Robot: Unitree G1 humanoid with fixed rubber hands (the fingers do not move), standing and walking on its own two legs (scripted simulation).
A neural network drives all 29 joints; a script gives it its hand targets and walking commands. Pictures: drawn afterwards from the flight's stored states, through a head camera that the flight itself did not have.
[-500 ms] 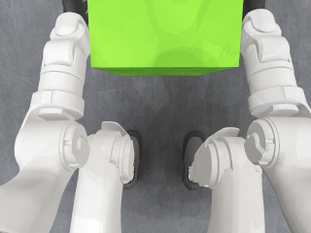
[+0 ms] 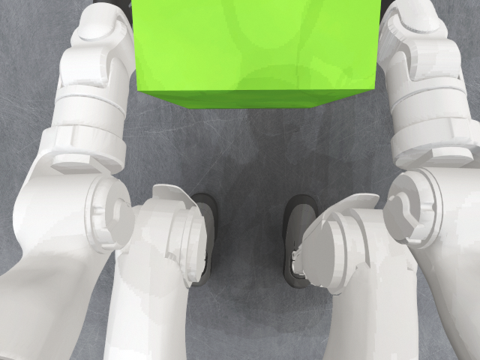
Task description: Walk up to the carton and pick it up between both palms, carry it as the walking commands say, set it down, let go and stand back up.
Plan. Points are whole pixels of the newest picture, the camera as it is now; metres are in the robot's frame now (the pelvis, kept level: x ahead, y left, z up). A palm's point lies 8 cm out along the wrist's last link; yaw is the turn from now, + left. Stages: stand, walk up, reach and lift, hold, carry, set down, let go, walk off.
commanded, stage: set down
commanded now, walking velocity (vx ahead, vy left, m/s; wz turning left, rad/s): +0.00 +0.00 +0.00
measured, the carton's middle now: (251, 20) +0.56 +0.01 -0.22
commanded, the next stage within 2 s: none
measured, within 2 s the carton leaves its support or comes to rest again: neither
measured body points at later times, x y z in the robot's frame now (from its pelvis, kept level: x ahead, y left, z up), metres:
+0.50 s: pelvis +0.00 +0.00 +0.00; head +0.36 -0.01 +0.27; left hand +0.55 +0.18 -0.15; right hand +0.57 -0.16 -0.15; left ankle +0.12 +0.11 -0.33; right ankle +0.12 -0.11 -0.33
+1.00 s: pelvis +0.01 +0.00 +0.01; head +0.37 +0.00 +0.26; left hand +0.55 +0.18 -0.16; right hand +0.57 -0.17 -0.17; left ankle +0.12 +0.11 -0.33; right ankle +0.12 -0.11 -0.33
